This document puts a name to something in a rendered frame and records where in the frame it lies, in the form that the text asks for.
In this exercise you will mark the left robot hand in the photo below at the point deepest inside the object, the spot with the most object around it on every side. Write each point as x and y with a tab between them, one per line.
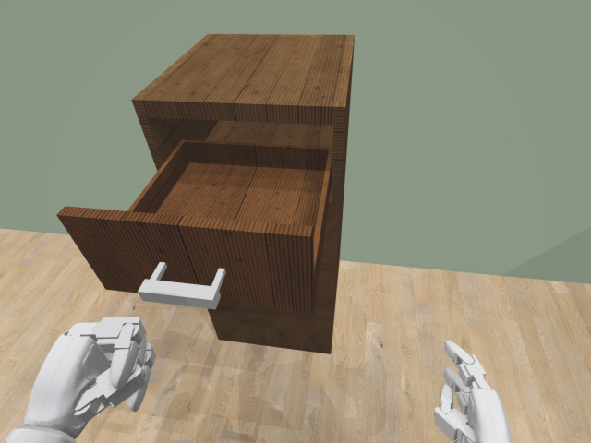
111	353

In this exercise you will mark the handle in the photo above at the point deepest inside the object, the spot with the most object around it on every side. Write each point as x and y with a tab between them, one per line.
178	293

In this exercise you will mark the right robot hand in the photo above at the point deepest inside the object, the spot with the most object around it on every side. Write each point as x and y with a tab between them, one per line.
476	399

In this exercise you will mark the cabinet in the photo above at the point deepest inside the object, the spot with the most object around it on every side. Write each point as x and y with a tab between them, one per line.
281	89

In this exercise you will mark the drawer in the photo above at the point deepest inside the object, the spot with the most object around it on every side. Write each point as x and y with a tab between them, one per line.
259	211

